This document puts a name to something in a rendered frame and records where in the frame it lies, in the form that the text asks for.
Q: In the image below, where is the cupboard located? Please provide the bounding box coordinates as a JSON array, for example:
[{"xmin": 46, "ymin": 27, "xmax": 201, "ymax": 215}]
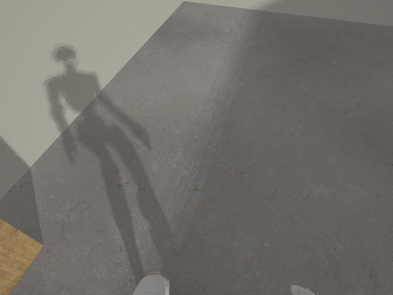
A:
[{"xmin": 0, "ymin": 219, "xmax": 43, "ymax": 295}]

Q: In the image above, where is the robot left thigh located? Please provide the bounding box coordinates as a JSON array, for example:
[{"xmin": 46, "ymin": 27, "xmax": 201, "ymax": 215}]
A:
[{"xmin": 133, "ymin": 275, "xmax": 169, "ymax": 295}]

